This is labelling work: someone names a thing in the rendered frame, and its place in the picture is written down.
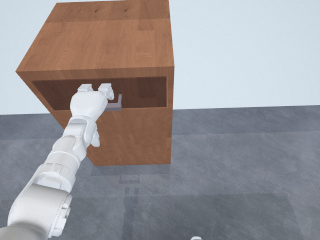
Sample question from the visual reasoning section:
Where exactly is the handle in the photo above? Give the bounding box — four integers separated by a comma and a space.
104, 94, 122, 112

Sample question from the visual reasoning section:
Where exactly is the drawer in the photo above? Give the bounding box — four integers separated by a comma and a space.
31, 76, 167, 111

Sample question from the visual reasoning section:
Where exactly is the left robot upper arm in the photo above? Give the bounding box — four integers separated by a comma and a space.
0, 183, 73, 240

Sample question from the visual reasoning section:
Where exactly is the cabinet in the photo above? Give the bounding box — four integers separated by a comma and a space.
15, 0, 175, 166

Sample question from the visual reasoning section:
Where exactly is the left robot forearm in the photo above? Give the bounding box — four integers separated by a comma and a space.
7, 115, 96, 226

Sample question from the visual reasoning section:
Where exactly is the robot left hand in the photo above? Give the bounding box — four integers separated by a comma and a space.
70, 83, 114, 147

